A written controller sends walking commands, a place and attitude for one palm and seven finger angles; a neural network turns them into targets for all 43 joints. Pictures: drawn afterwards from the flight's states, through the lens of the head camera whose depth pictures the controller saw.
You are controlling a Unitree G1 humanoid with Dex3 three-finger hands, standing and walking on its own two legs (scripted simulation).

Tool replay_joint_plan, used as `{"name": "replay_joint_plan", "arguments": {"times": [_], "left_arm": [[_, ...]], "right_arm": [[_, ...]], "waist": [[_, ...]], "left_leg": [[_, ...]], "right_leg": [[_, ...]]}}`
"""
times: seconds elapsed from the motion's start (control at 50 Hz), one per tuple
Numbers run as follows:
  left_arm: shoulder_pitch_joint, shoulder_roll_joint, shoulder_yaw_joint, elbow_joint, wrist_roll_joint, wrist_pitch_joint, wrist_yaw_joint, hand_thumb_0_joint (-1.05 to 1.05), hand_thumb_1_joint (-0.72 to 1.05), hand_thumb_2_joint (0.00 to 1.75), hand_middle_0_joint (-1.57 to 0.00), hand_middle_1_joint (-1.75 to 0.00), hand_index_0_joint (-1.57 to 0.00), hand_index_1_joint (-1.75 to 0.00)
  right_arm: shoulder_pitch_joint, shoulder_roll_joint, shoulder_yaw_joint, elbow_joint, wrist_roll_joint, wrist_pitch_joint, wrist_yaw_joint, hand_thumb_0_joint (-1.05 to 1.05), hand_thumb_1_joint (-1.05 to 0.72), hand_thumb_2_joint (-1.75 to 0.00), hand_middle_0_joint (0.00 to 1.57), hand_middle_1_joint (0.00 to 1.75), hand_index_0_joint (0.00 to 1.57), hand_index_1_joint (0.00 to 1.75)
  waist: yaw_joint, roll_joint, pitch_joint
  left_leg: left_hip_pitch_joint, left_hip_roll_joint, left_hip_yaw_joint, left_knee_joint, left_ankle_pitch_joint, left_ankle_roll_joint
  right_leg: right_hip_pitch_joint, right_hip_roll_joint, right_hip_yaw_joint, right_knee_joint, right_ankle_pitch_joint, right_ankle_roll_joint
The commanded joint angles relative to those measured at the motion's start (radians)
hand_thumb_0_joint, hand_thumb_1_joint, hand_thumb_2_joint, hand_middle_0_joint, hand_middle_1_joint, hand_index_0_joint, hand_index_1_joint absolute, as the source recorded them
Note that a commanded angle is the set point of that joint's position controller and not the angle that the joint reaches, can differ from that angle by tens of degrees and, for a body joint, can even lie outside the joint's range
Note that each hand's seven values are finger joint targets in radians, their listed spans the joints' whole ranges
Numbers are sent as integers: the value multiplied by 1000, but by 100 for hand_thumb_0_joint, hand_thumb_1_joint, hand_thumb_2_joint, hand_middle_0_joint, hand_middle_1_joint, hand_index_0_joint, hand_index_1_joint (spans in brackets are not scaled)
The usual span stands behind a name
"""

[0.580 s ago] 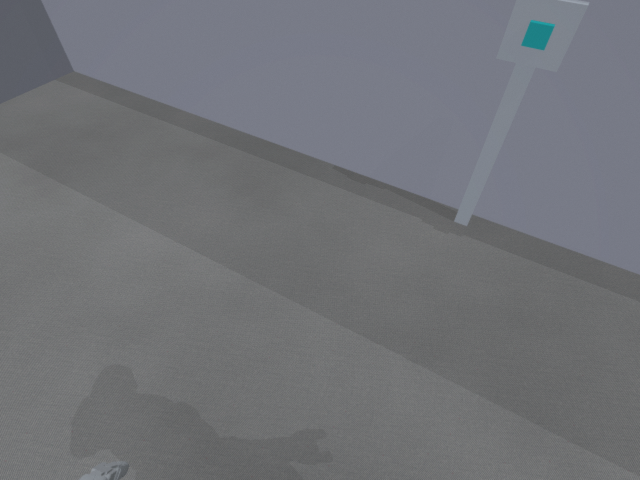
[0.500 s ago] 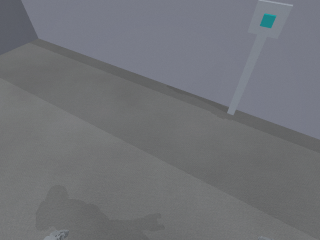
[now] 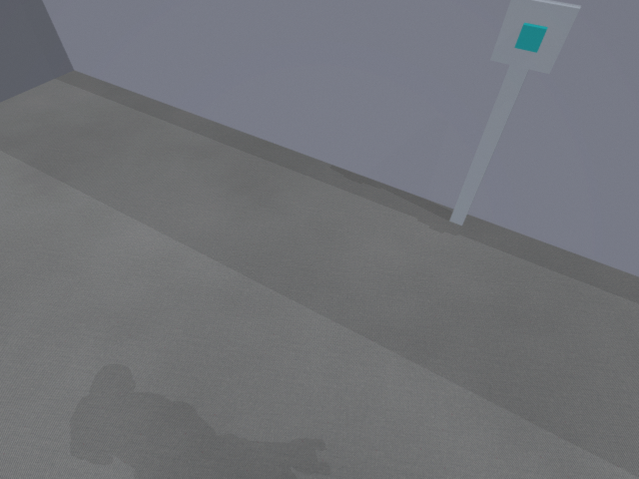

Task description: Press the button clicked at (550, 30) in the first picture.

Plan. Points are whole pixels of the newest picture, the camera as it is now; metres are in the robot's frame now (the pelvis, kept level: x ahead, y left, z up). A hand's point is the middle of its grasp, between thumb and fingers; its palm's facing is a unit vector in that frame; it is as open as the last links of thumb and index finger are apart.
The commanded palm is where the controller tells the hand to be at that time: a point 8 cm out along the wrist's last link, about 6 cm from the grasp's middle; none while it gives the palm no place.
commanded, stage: stand and wait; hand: left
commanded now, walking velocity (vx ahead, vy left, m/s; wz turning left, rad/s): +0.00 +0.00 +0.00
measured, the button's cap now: (530, 37) +1.28 -0.55 +0.04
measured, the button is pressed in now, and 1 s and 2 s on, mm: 0 0 0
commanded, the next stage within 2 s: look at it before walking up in 0.24 s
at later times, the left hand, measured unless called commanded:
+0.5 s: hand out of the picture +0.07 +0.24 -0.15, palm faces -0.03 -0.94 -0.33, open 7.4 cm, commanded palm none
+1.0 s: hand out of the picture +0.07 +0.25 -0.15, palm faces -0.03 -0.94 -0.33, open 7.4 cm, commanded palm none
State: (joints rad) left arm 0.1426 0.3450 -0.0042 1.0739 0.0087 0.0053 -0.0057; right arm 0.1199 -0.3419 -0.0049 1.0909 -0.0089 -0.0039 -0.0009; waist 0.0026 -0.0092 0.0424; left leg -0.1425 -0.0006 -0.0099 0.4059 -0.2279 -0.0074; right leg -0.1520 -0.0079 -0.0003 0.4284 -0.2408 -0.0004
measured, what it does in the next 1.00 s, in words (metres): stands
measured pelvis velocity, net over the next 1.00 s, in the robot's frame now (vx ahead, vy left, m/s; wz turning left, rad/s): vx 0.00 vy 0.00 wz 0.00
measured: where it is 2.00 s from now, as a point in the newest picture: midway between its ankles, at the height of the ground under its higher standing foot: outside the picture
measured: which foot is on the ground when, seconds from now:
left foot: down 0.00-1.00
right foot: down 0.00-1.00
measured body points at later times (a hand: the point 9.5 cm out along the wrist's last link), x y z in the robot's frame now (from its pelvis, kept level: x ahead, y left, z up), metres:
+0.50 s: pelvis -0.01 +0.00 +0.00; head -0.01 +0.00 +0.45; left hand +0.08 +0.29 -0.13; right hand +0.07 -0.30 -0.13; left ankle +0.00 +0.13 -0.74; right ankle +0.00 -0.12 -0.74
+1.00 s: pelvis +0.00 +0.00 +0.00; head +0.00 +0.00 +0.45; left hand +0.07 +0.30 -0.13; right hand +0.08 -0.30 -0.13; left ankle +0.00 +0.13 -0.74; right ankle +0.00 -0.12 -0.74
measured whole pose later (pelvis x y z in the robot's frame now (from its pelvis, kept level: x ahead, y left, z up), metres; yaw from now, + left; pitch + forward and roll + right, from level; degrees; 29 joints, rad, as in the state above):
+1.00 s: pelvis +0.00 +0.00 +0.00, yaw +0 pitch -2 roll +0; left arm 0.13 0.35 -0.01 1.10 0.01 0.00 -0.01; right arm 0.11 -0.34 0.00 1.12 0.00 -0.01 0.00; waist 0.00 -0.01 0.04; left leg -0.13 0.00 -0.01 0.36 -0.20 -0.01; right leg -0.14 0.00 0.00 0.38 -0.21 0.00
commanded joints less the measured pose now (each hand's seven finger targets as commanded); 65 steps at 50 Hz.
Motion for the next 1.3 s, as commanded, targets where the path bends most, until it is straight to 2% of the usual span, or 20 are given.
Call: {"name": "replay_joint_plan", "arguments": {"times": [0.0, 0.3, 0.48, 0.72, 0.88, 1.06, 1.08, 1.12, 1.14, 1.2, 1.24, 1.26, 1.28], "left_arm": [[-62, 211, 40, -66, 1, -29, 15, 0, 90, 90, -20, -30, -20, -30], [-66, 212, 38, -56, 3, -29, 14, 0, 90, 90, -20, -30, -20, -30], [-67, 209, 39, -57, 3, -33, 14, 0, 90, 90, -20, -30, -20, -30], [-57, 208, 38, -50, 3, -31, 13, 0, 90, 90, -20, -30, -20, -30], [-56, 210, 38, -47, 3, -32, 14, 0, 90, 90, -20, -30, -20, -30], [-56, 213, 39, -48, 3, -32, 14, 0, 90, 90, -20, -30, -20, -30], [-57, 207, 41, -54, 4, -27, 14, 0, 90, 90, -20, -30, -20, -30], [-12, 122, 29, -54, 3, -4, 19, 0, 90, 90, -20, -30, -20, -30], [9, 97, 27, -61, 3, 7, 21, 0, 90, 90, -20, -30, -20, -30], [27, 97, 41, -106, 9, 26, 17, 0, 90, 90, -20, -30, -20, -30], [33, 82, 49, -139, 10, 34, 10, 0, 90, 90, -20, -30, -20, -30], [43, 69, 51, -150, 10, 37, 6, 0, 90, 90, -20, -30, -20, -30], [52, 54, 54, -163, 10, 41, 4, 0, 90, 90, -20, -30, -20, -30]], "right_arm": [[-65, -207, -34, -66, 0, -32, -14, 0, -90, -90, 20, 30, 20, 30], [-54, -212, -31, -45, 0, -32, -11, 0, -90, -90, 20, 30, 20, 30], [-51, -208, -31, -43, 0, -34, -11, 0, -90, -90, 20, 30, 20, 30], [-59, -211, -30, -42, 1, -33, -12, 0, -90, -90, 20, 30, 20, 30], [-57, -213, -30, -40, 2, -33, -13, 0, -90, -90, 20, 30, 20, 30], [-59, -217, -31, -40, 1, -34, -15, 0, -90, -90, 20, 30, 20, 30], [-52, -210, -33, -41, 0, -33, -18, 0, -90, -90, 20, 30, 20, 30], [-2, -117, -22, -39, -1, -18, -22, 0, -90, -90, 20, 30, 20, 30], [19, -90, -21, -47, -2, -9, -25, 0, -90, -90, 20, 30, 20, 30], [39, -107, -42, -89, -3, 7, -31, 0, -90, -90, 20, 30, 20, 30], [37, -120, -56, -121, -6, 10, -34, 0, -90, -90, 20, 30, 20, 30], [29, -128, -63, -134, -6, 10, -35, 0, -90, -90, 20, 30, 20, 30], [25, -131, -69, -146, -6, 7, -34, 0, -90, -90, 20, 30, 20, 30]], "waist": [[0, 2, -79], [1, 10, -55], [-2, -4, -68], [1, 22, -65], [-1, 5, -76], [0, 13, -78], [-2, 8, -77], [-7, 5, -80], [-9, 5, -75], [-12, 24, -54], [-11, 90, -43], [-7, 133, -42], [-4, 192, -42]], "left_leg": [[6, 113, -87, -73, 138, 41], [-5, 115, -96, -95, 108, 37], [7, 115, -94, -91, 139, 35], [15, 119, -97, -100, 137, 35], [29, 122, -95, -100, 167, 34], [46, 126, -86, -97, 193, 33], [56, 129, -74, -81, 213, 31], [60, 135, -33, -33, 230, 16], [58, 139, -16, -18, 225, 11], [31, 168, -16, 5, 178, 24], [13, 218, -50, -18, 153, 55], [1, 263, -76, -34, 171, 85], [-5, 317, -100, -55, 234, 127]], "right_leg": [[4, -113, 104, -86, 131, -34], [-11, -109, 112, -111, 80, -32], [-3, -114, 111, -113, 116, -33], [-2, -112, 106, -118, 114, -29], [12, -114, 101, -117, 151, -28], [11, -112, 107, -113, 190, -30], [0, -109, 111, -100, 228, -31], [-33, -104, 120, -53, 286, -22], [-55, -98, 126, -28, 299, -18], [-129, -65, 131, 58, 272, -18], [-187, -25, 101, 157, 199, -7], [-210, -4, 72, 241, 114, 1], [-237, 12, 35, 348, -89, 11]]}}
